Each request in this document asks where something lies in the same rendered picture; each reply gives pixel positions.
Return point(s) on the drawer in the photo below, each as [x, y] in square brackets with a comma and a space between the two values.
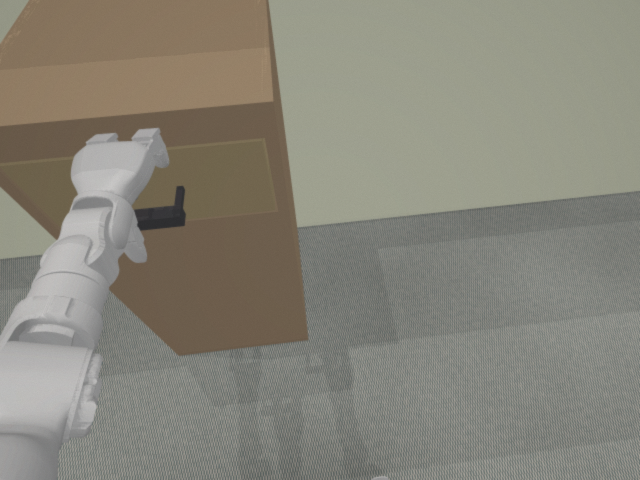
[223, 178]

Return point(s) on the handle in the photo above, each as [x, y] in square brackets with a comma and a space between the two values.
[163, 217]

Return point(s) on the robot left forearm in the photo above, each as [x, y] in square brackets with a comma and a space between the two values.
[67, 295]

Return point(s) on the cabinet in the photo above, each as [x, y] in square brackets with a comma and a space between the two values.
[202, 71]

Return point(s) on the left robot upper arm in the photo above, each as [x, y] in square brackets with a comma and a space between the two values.
[48, 394]

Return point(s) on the robot left hand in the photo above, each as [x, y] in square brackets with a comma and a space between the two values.
[123, 168]

